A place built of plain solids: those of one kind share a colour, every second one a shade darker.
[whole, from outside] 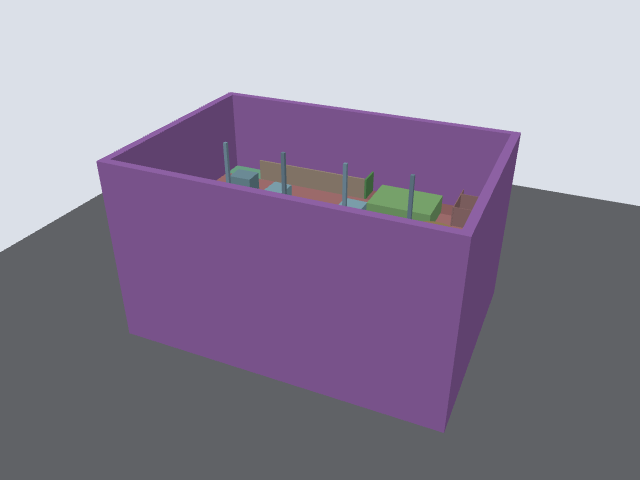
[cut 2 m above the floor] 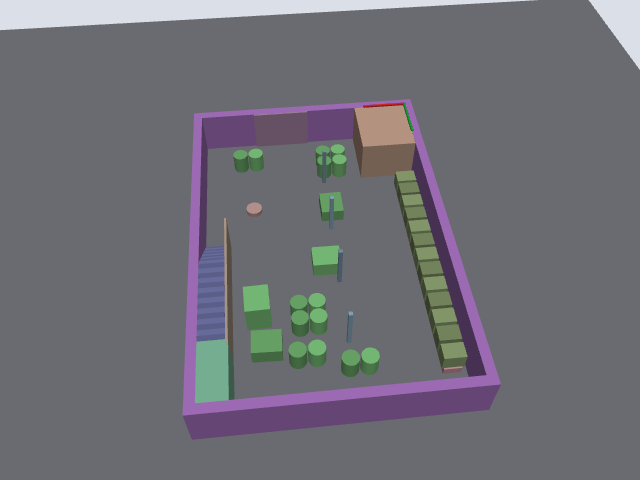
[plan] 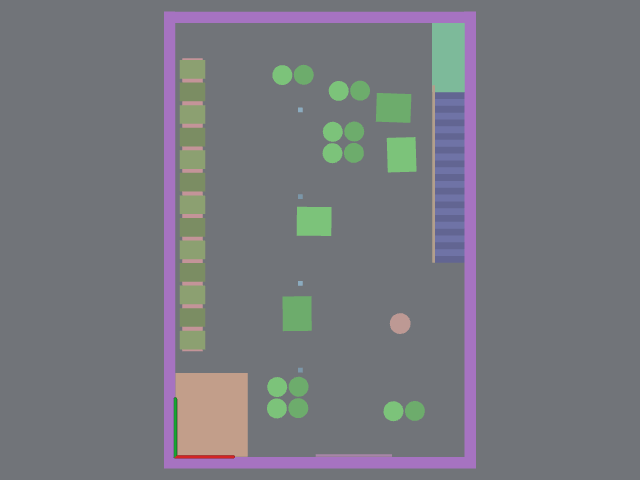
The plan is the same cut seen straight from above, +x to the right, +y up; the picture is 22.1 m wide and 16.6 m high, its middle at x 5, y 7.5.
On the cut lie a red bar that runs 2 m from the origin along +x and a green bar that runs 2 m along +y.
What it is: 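The cask floor and the brewing floor of a tower brewery's brewhouse, with the steep straight timber stair of 26 risers, between a boarded wall and the brick wall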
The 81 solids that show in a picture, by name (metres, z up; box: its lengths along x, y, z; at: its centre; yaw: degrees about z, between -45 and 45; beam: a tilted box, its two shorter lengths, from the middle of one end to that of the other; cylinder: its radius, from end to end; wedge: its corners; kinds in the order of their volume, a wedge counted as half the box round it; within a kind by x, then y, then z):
{
 "wall_1": {"box": [0.4, 15.8, 9.19], "at": [-0.2, 7.5, 4.55]},
 "wall_2": {"box": [10.8, 0.4, 9.19], "at": [5.0, -0.2, 4.55]},
 "wall_3": {"box": [10.8, 0.4, 9.19], "at": [5.0, 15.2, 4.55]},
 "wall_4": {"box": [0.4, 15.8, 9.19], "at": [10.2, 7.5, 4.55]},
 "upper_floor_1": {"box": [8.89, 15.02, 0.3], "at": [4.43, 7.5, 4.8]},
 "upper_floor_2": {"box": [1.14, 6.72, 0.3], "at": [9.44, 3.35, 4.8]},
 "office_1": {"box": [2.5, 2.9, 2.25], "at": [1.25, 1.45, 1.07]},
 "stair_steps_1": {"box": [1.02, 0.24, 0.24], "at": [9.49, 6.83, 0.07]},
 "stair_steps_2": {"box": [1.02, 0.24, 0.43], "at": [9.49, 7.07, 0.17]},
 "stair_steps_3": {"box": [1.02, 0.24, 0.62], "at": [9.49, 7.3, 0.26]},
 "stair_steps_4": {"box": [1.02, 0.24, 0.81], "at": [9.49, 7.54, 0.36]},
 "stair_steps_5": {"box": [1.02, 0.24, 1.0], "at": [9.49, 7.78, 0.45]},
 "stair_steps_6": {"box": [1.02, 0.24, 1.19], "at": [9.49, 8.01, 0.55]},
 "stair_steps_7": {"box": [1.02, 0.24, 1.38], "at": [9.49, 8.25, 0.64]},
 "stair_steps_8": {"box": [1.02, 0.24, 1.57], "at": [9.49, 8.48, 0.74]},
 "stair_steps_9": {"box": [1.02, 0.24, 1.76], "at": [9.49, 8.72, 0.83]},
 "stair_steps_10": {"box": [1.02, 0.24, 1.95], "at": [9.49, 8.96, 0.93]},
 "stair_steps_11": {"box": [1.02, 0.24, 2.15], "at": [9.49, 9.19, 1.02]},
 "stair_steps_12": {"box": [1.02, 0.24, 2.34], "at": [9.49, 9.43, 1.12]},
 "stair_steps_13": {"box": [1.02, 0.24, 2.53], "at": [9.49, 9.66, 1.21]},
 "stair_steps_14": {"box": [1.02, 0.24, 2.72], "at": [9.49, 9.9, 1.31]},
 "stair_steps_15": {"box": [1.02, 0.24, 2.91], "at": [9.49, 10.14, 1.4]},
 "stair_steps_16": {"box": [1.02, 0.24, 3.1], "at": [9.49, 10.37, 1.5]},
 "stair_steps_17": {"box": [1.02, 0.24, 3.29], "at": [9.49, 10.61, 1.59]},
 "stair_steps_18": {"box": [1.02, 0.24, 3.48], "at": [9.49, 10.84, 1.69]},
 "stair_steps_19": {"box": [1.02, 0.24, 3.67], "at": [9.49, 11.08, 1.78]},
 "stair_steps_20": {"box": [1.02, 0.24, 3.86], "at": [9.49, 11.32, 1.88]},
 "stair_steps_21": {"box": [1.02, 0.24, 4.05], "at": [9.49, 11.55, 1.97]},
 "stair_steps_22": {"box": [1.02, 0.24, 4.24], "at": [9.49, 11.79, 2.07]},
 "stair_steps_23": {"box": [1.02, 0.24, 4.43], "at": [9.49, 12.02, 2.17]},
 "stair_steps_24": {"box": [1.02, 0.24, 4.62], "at": [9.49, 12.26, 2.26]},
 "stair_steps_25": {"box": [1.02, 0.24, 4.81], "at": [9.49, 12.5, 2.36]},
 "stair_head_landing_1": {"box": [1.14, 2.4, 5.0], "at": [9.44, 13.81, 2.45]},
 "load_1": {"cylinder": 0.34, "from": [3.51, 1.67, -0.05], "to": [3.51, 1.67, 0.88]},
 "load_2": {"cylinder": 0.34, "from": [3.52, 2.41, -0.05], "to": [3.52, 2.41, 0.88]},
 "load_3": {"cylinder": 0.34, "from": [3.7, 13.2, -0.05], "to": [3.7, 13.2, 0.88]},
 "load_4": {"box": [1.0, 1.2, 0.66], "at": [4.21, 4.95, 0.28], "yaw": 0.6},
 "load_5": {"cylinder": 0.34, "from": [4.25, 1.68, -0.05], "to": [4.25, 1.68, 0.88]},
 "load_6": {"cylinder": 0.34, "from": [4.26, 2.42, -0.05], "to": [4.26, 2.42, 0.88]},
 "load_7": {"cylinder": 0.34, "from": [4.44, 13.21, -0.05], "to": [4.44, 13.21, 0.88]},
 "load_8": {"box": [1.2, 1.0, 0.77], "at": [4.8, 8.14, 0.34], "yaw": -0.6},
 "load_9": {"cylinder": 0.34, "from": [5.43, 10.5, -0.05], "to": [5.43, 10.5, 0.88]},
 "load_10": {"cylinder": 0.34, "from": [5.44, 11.24, -0.05], "to": [5.44, 11.24, 0.88]},
 "load_11": {"cylinder": 0.34, "from": [5.65, 12.66, -0.05], "to": [5.65, 12.66, 0.88]},
 "load_12": {"cylinder": 0.34, "from": [6.17, 10.51, -0.05], "to": [6.17, 10.51, 0.88]},
 "load_13": {"cylinder": 0.34, "from": [6.18, 11.25, -0.05], "to": [6.18, 11.25, 0.88]},
 "load_14": {"cylinder": 0.34, "from": [6.39, 12.67, -0.05], "to": [6.39, 12.67, 0.88]},
 "load_15": {"cylinder": 0.34, "from": [7.54, 1.58, -0.05], "to": [7.54, 1.58, 0.88]},
 "load_16": {"box": [1.2, 1.0, 0.77], "at": [7.55, 12.07, 0.34], "yaw": -2.0},
 "load_17": {"box": [1.0, 1.2, 1.37], "at": [7.82, 10.45, 0.64], "yaw": 1.7},
 "load_18": {"cylinder": 0.34, "from": [8.28, 1.59, -0.05], "to": [8.28, 1.59, 0.88]},
 "liquor_back_1": {"cylinder": 1.01, "from": [2.2, 1.5, 4.9], "to": [2.2, 1.5, 7.5]},
 "cooler_1": {"box": [2.3, 3.16, 0.96], "at": [7.9, 4.23, 5.38]},
 "cask_1": {"box": [0.88, 0.65, 0.74], "at": [0.59, 4.04, 0.67]},
 "cask_2": {"box": [0.88, 0.65, 0.74], "at": [0.59, 4.82, 0.67]},
 "cask_3": {"box": [0.88, 0.65, 0.74], "at": [0.59, 5.6, 0.67]},
 "cask_4": {"box": [0.88, 0.65, 0.74], "at": [0.59, 6.38, 0.67]},
 "cask_5": {"box": [0.88, 0.65, 0.74], "at": [0.59, 7.16, 0.67]},
 "cask_6": {"box": [0.88, 0.65, 0.74], "at": [0.59, 7.94, 0.67]},
 "cask_7": {"box": [0.88, 0.65, 0.74], "at": [0.59, 8.72, 0.67]},
 "cask_8": {"box": [0.88, 0.65, 0.74], "at": [0.59, 9.5, 0.67]},
 "cask_9": {"box": [0.88, 0.65, 0.74], "at": [0.59, 10.28, 0.67]},
 "cask_10": {"box": [0.88, 0.65, 0.74], "at": [0.59, 11.06, 0.67]},
 "cask_11": {"box": [0.88, 0.65, 0.74], "at": [0.59, 11.84, 0.67]},
 "cask_12": {"box": [0.88, 0.65, 0.74], "at": [0.59, 12.62, 0.67]},
 "cask_13": {"box": [0.88, 0.65, 0.74], "at": [0.59, 13.4, 0.67]},
 "stair_wall_1": {"box": [0.1, 6.14, 6.1], "at": [8.93, 9.78, 3.0]},
 "stillage_1": {"box": [0.72, 10.14, 0.39], "at": [0.59, 8.72, 0.14]},
 "malt_1": {"box": [1.0, 1.2, 0.66], "at": [6.93, 6.6, 5.23], "yaw": -1.7},
 "malt_2": {"box": [1.2, 1.0, 0.66], "at": [7.11, 10.84, 5.23], "yaw": -2.1},
 "malt_3": {"box": [1.0, 1.2, 0.97], "at": [7.26, 12.91, 5.39], "yaw": 1.3},
 "post_1": {"box": [0.17, 0.17, 8.89], "at": [4.32, 3.0, 4.4]},
 "post_2": {"box": [0.17, 0.17, 8.89], "at": [4.32, 6.0, 4.4]},
 "post_3": {"box": [0.17, 0.17, 8.89], "at": [4.32, 9.0, 4.4]},
 "post_4": {"box": [0.17, 0.17, 8.89], "at": [4.32, 12.0, 4.4]},
 "loading_door_1": {"box": [2.64, 0.09, 2.87], "at": [6.17, 0.04, 1.39]},
 "hoist_rail_1": {"box": [0.04, 1.93, 1.05], "at": [7.87, 0.93, 5.43]},
 "hoist_rail_2": {"box": [2.22, 0.04, 1.05], "at": [8.93, 1.84, 5.43]},
 "hoist_rail_3": {"box": [0.04, 1.93, 1.05], "at": [9.43, 0.93, 5.43]},
 "well_guard_1": {"box": [1.12, 0.1, 1.15], "at": [9.44, 6.66, 5.48]},
 "hose_coil_1": {"cylinder": 0.36, "from": [7.77, 4.61, -0.05], "to": [7.77, 4.61, 0.23]}
}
